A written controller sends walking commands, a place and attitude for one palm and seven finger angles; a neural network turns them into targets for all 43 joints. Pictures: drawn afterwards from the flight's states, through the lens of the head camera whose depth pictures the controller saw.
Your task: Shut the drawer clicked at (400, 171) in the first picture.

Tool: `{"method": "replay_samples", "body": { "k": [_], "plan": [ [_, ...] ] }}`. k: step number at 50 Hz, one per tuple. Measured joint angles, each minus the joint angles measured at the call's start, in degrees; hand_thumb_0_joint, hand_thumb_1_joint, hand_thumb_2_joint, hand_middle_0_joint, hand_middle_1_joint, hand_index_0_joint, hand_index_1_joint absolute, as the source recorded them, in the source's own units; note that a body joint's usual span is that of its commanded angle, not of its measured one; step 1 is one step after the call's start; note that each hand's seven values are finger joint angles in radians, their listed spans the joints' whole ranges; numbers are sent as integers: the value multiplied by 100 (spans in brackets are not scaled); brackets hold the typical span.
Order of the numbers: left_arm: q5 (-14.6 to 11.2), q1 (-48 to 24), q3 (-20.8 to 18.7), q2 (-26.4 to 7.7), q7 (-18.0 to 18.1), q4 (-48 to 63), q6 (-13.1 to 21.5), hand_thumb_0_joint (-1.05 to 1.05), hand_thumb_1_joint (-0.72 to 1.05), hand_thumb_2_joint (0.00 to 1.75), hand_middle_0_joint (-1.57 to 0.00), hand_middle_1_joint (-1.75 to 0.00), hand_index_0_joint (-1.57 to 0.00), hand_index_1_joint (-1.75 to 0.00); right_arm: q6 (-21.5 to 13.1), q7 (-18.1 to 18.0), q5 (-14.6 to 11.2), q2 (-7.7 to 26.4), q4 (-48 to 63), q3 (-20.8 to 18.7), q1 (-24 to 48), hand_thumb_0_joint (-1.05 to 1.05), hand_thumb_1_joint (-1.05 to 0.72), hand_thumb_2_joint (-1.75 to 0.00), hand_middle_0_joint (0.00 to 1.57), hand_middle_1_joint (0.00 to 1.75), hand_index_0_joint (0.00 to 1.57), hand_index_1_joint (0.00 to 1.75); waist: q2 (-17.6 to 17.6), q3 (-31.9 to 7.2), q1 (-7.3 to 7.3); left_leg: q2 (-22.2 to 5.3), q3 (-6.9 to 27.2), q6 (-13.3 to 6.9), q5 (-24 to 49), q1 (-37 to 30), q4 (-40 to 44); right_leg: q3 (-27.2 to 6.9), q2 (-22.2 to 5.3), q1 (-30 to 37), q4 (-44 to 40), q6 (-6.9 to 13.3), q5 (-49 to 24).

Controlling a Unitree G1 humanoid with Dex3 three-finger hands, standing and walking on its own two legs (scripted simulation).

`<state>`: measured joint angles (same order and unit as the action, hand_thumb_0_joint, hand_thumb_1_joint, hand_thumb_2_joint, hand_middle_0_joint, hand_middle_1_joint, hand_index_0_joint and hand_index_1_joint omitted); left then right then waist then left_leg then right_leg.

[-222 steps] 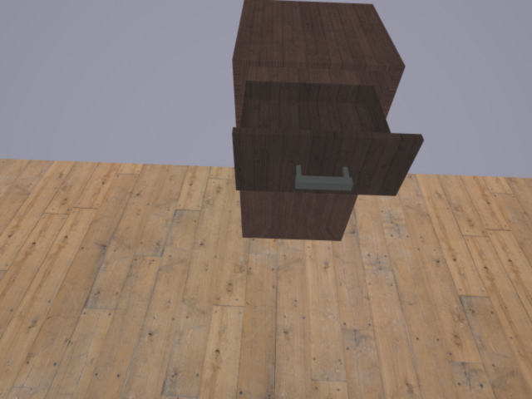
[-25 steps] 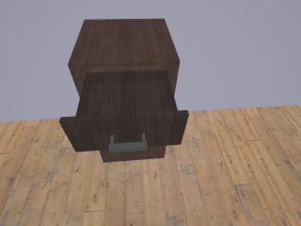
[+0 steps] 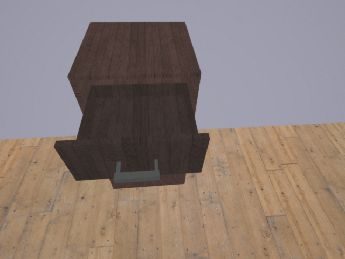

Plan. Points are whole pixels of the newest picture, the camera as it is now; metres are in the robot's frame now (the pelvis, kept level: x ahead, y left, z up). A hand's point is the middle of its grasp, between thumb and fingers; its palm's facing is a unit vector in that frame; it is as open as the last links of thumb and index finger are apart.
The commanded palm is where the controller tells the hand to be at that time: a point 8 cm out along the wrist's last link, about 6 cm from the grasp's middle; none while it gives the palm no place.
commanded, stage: come to a stop and stand still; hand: left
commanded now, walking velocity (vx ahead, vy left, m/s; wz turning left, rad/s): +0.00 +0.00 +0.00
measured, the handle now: (137, 170) +0.36 +0.12 -0.05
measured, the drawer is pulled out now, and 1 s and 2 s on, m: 0.28 0.28 0.28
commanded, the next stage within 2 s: look again from close up in 0.10 s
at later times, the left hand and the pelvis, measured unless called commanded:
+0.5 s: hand out of the picture +0.03 +0.19 -0.19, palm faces -0.01 -0.98 -0.20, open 7.4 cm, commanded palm none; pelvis +0.00 +0.02 -0.01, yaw -2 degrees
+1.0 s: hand out of the picture -0.03 +0.22 -0.18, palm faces -0.02 -0.98 -0.18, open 7.4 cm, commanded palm none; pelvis -0.01 +0.05 +0.00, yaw +0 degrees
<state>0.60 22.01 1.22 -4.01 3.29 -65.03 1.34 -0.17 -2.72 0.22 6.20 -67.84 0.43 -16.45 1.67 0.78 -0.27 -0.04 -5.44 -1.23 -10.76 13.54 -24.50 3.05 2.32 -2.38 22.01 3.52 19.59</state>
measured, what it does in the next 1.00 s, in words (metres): stands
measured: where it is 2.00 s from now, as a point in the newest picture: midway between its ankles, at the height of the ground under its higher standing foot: outside the picture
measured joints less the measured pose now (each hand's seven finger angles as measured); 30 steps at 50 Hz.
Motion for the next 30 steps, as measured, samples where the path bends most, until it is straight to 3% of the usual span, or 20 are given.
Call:
{"method": "replay_samples", "body": {
  "k": [10, 12, 15, 19, 30],
  "plan": [
    [-6, -100, -17, -128, 6, 55, -7, 0, 91, 90, -19, -30, -20, -30, 16, -5, 2, 65, 27, 22, 61, 2, -93, -90, 20, 30, 20, 30, -7, 12, 7, -42, 13, 60, -51, -73, 3, -3, 48, 115, -101, 49, 3],
    [49, -88, 2, -107, 41, 109, 101, 0, 91, 90, -19, -30, -20, -30, 50, 33, 24, 160, 171, 26, 58, 2, -93, -90, 20, 30, 20, 30, -140, 17, -13, -125, 147, 49, -186, 232, -521, -5, 140, 18, -93, 25, -31],
    [62, -5, 11, -117, 4, 270, 190, 0, 91, 90, -20, -30, -20, -30, 33, 97, 35, 294, 531, -27, 64, 2, -94, -90, 20, 30, 20, 30, -277, 78, 64, -151, 337, -30, -607, 493, -1158, -72, 230, -190, 206, 68, 72],
    [35, -16, -21, -298, -21, 405, 115, 0, 90, 90, -20, -30, -20, -30, -42, 82, 28, 293, 809, -49, 12, 2, -93, -90, 20, 30, 20, 30, -190, 12, 179, -43, 352, -4, -763, 306, -1039, -124, 156, -372, 771, 27, 393],
    [13, -640, -64, -657, -55, 906, -109, 0, 91, 90, -19, -30, -20, -30, 23, 111, 59, 306, 886, 37, 95, 1, -94, -90, 20, 30, 20, 30, -35, -41, 49, 186, 285, -206, -585, 253, -869, -148, -84, -356, 729, -198, 316]
  ]
}}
